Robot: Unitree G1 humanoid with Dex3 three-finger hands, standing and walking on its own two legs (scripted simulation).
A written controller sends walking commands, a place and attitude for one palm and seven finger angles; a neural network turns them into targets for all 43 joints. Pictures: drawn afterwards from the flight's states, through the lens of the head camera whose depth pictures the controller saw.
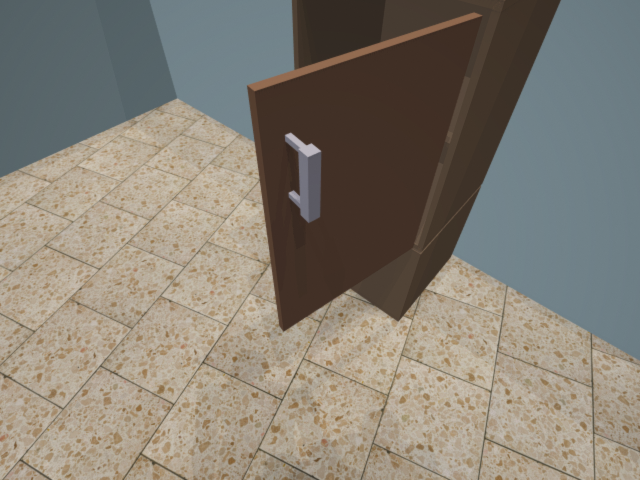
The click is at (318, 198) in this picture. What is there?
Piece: cupboard door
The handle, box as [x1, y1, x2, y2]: [285, 133, 320, 222]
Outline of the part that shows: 289,133 285,135 285,140 298,152 300,195 299,196 293,190 289,192 289,197 300,208 301,215 309,222 319,216 320,151 311,143 305,145 295,136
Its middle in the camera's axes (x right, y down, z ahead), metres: -0.03 -0.09 +0.56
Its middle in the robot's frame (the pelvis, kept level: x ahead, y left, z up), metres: +0.49 +0.06 +0.11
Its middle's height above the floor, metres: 0.88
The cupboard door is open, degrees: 78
